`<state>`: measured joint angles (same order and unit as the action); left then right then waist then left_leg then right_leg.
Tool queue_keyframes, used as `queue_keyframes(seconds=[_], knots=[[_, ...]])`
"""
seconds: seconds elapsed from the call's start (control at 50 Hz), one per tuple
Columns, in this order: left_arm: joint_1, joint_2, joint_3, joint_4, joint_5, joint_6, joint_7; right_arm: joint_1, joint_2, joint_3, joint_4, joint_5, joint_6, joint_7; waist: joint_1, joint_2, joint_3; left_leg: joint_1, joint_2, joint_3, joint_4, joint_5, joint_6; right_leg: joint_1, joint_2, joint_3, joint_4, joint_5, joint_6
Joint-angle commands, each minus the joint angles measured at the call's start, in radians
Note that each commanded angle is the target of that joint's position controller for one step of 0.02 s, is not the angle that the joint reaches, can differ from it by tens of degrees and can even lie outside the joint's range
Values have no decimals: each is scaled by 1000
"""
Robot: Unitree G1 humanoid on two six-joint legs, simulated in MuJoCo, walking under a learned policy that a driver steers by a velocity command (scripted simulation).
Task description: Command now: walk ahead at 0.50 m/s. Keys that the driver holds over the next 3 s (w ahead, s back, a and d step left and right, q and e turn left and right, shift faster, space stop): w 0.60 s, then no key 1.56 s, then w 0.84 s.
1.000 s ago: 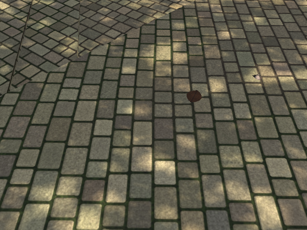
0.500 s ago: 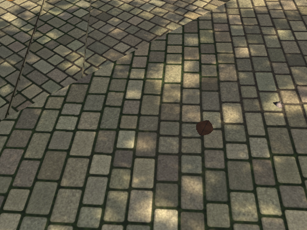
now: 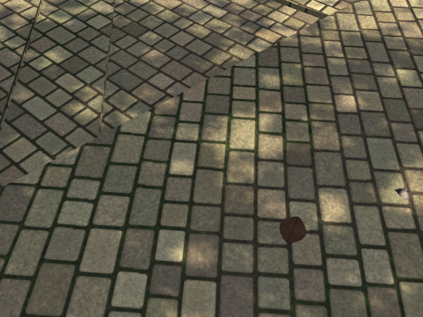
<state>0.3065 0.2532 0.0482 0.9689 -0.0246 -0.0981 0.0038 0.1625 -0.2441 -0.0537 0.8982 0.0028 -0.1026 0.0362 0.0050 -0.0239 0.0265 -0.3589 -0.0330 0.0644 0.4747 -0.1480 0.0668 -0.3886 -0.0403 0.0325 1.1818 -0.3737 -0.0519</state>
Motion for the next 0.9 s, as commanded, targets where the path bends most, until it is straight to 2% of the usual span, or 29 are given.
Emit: queue_keyframes(seconds=[0.02,0.04,0.1,0.14,0.22,0.32,0.38,0.4,0.42,0.44,0.46,0.48,0.5,0.52,0.54,0.56,0.58,0.6,0.66,0.7,0.76,0.82,0.86,0.88,0.9], knots=[[25,71,28,-58,5,1,9,35,-73,-12,-24,-13,-14,3,10,99,-78,207,261,-315,-296,100,161,-194,-109,46,-8,109,-5],[32,56,27,-56,5,11,10,52,-82,-14,-12,-10,-16,0,17,98,-64,182,254,-283,-316,125,169,-191,-113,37,-33,119,1],[-64,63,33,-92,16,23,15,103,-126,-24,12,-8,-16,-18,6,73,-15,187,255,-234,-354,185,178,-290,-125,29,-158,231,30],[-133,58,34,-114,20,21,13,137,-129,-23,25,-6,-8,-30,-11,69,-2,221,247,-205,-360,206,165,-338,-121,24,-265,330,42],[-263,35,24,-149,15,12,-1,194,-136,-21,46,4,0,-40,-52,78,24,251,216,-140,-368,189,131,-307,-84,-13,-486,482,42],[-397,36,12,-199,4,2,-29,273,-147,-26,91,10,19,-43,-92,80,67,397,269,-139,-316,196,131,-333,-54,-29,-622,428,26],[-382,61,17,-212,1,-8,-45,259,-163,-36,98,15,32,-50,-57,102,50,460,303,-145,-241,322,110,-264,-31,-39,-668,327,-12],[-327,83,26,-200,2,-11,-45,237,-173,-39,93,15,35,-51,-22,116,14,459,297,-134,-184,466,98,-167,-3,-61,-678,299,-28],[-212,112,44,-166,6,-12,-42,209,-172,-38,87,16,40,-51,43,118,-54,435,264,-102,-55,622,78,1,34,-92,-698,307,-52],[-30,167,70,-110,10,-11,-35,200,-145,-27,76,10,42,-50,116,92,-170,320,207,-63,160,606,47,273,11,-63,-678,338,-89],[130,264,93,-81,32,-8,-26,282,-62,-1,54,-4,30,-44,116,-90,-339,-41,89,-12,553,241,-15,683,-247,300,-674,291,-215],[155,238,82,-68,19,-3,-29,319,-11,18,69,6,5,-36,101,-254,-439,-278,-33,-108,793,-401,-39,827,-376,687,-847,163,-307],[93,170,59,-78,12,-4,-30,239,-117,-10,54,32,-16,-30,107,-173,-329,-379,34,-190,888,-389,-16,738,-338,613,-875,90,-254],[5,132,47,-100,15,-4,-27,152,-141,-15,26,47,-25,-30,86,-117,-207,-402,88,-158,876,-305,0,588,-303,462,-892,129,-215],[-69,107,37,-110,23,-6,-31,110,-131,-17,20,37,-24,-36,52,-36,-123,-363,133,-135,809,-219,-1,427,-263,351,-931,210,-195],[-110,77,28,-114,30,-11,-34,109,-125,-26,23,23,-12,-43,17,-34,-85,-304,166,-139,741,-168,-2,323,-224,276,-963,263,-176],[-121,66,25,-109,35,-13,-37,134,-101,-26,29,19,4,-44,-9,-51,-72,-247,180,-141,708,-139,-4,258,-203,234,-994,279,-171],[-112,68,25,-100,33,-16,-38,153,-78,-25,36,18,16,-46,-20,-53,-65,-221,185,-136,679,-126,-9,223,-193,206,-1018,295,-177],[-83,109,30,-74,40,-19,-24,117,-71,-29,20,3,34,-57,-41,-30,-23,-240,173,-112,567,-62,-51,179,-183,91,-1014,693,-191],[-73,110,28,-63,41,-9,-11,64,-56,-25,3,-7,35,-55,-36,-34,-28,-231,159,-95,423,40,-67,181,-151,12,-989,837,-167],[-42,121,25,-43,36,4,0,-34,-33,-13,-15,-4,36,-46,1,-47,-45,-136,115,-62,217,195,-65,182,-112,-52,-971,830,-132],[-17,125,24,-13,29,17,4,-85,-51,-12,-26,-2,40,-41,20,-55,-50,-108,96,-75,125,210,-59,251,-141,-28,-936,779,-136],[-27,125,26,0,22,27,8,-99,-72,-15,-33,-7,36,-36,15,-60,-51,-101,88,-82,81,145,-39,299,-164,2,-877,769,-130],[-39,125,27,4,17,32,10,-78,-83,-19,-26,-11,32,-35,-3,-57,-60,-67,81,-81,38,139,-25,315,-165,13,-835,749,-117],[-50,119,25,6,11,36,13,-27,-96,-26,-6,-17,27,-35,-33,-39,-79,14,68,-70,-43,215,-9,317,-138,10,-772,708,-90]])
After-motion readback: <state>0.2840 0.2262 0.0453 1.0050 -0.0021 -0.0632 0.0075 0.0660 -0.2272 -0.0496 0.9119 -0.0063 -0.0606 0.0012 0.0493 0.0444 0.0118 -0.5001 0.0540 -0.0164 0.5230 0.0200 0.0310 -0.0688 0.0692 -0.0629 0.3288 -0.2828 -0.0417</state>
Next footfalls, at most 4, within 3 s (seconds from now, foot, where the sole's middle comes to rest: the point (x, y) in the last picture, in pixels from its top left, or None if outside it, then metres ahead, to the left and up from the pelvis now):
0.44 right None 0.42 -0.15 -0.77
0.92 left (196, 270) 0.62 0.06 -0.77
1.20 right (274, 298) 0.53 -0.18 -0.77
2.92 right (257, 173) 1.03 -0.16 -0.77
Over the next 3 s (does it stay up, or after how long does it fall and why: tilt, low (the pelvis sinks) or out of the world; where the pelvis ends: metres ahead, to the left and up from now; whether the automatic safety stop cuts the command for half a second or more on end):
stays up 0.88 -0.07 -0.02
